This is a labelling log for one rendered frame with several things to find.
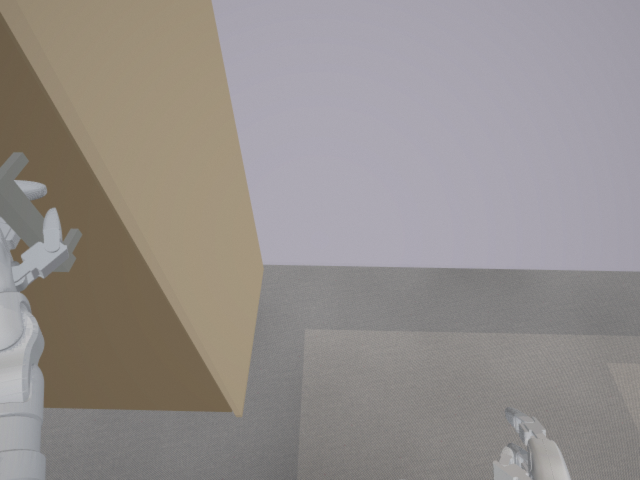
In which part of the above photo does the wardrobe door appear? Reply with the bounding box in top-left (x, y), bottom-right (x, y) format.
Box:
top-left (0, 12), bottom-right (232, 412)

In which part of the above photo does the robot left hand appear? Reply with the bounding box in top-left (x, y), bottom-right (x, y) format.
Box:
top-left (0, 180), bottom-right (69, 292)

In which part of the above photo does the handle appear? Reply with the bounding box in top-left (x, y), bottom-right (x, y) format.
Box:
top-left (0, 152), bottom-right (82, 272)

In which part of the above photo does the robot right hand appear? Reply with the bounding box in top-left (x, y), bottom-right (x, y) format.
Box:
top-left (493, 407), bottom-right (571, 480)

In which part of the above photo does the robot left forearm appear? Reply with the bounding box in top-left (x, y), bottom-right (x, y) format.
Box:
top-left (0, 291), bottom-right (46, 480)

